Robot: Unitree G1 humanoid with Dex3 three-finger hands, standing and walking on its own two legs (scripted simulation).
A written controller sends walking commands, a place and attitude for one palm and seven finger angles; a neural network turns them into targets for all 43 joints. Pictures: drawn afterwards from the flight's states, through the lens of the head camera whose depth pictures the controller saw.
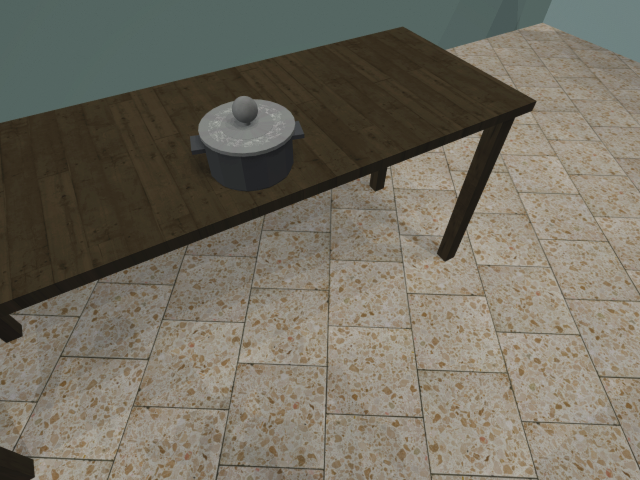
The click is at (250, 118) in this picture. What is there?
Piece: lid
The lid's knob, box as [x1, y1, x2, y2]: [232, 96, 257, 122]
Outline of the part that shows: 240,96 233,102 232,112 234,116 242,122 251,121 257,113 256,104 251,98 247,96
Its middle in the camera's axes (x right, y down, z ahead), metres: -0.15 -0.26 +0.76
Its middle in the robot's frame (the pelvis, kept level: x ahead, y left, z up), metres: +0.75 +0.19 +0.06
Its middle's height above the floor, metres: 0.84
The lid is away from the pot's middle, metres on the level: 0.00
